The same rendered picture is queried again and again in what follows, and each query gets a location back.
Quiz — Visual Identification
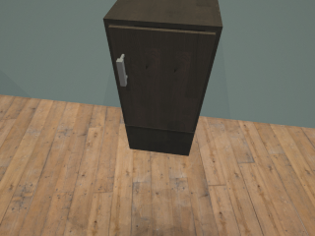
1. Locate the handle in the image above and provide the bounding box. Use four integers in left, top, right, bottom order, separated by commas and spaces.
116, 54, 128, 87

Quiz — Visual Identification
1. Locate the cupboard door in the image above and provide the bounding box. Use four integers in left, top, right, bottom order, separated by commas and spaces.
108, 25, 216, 133

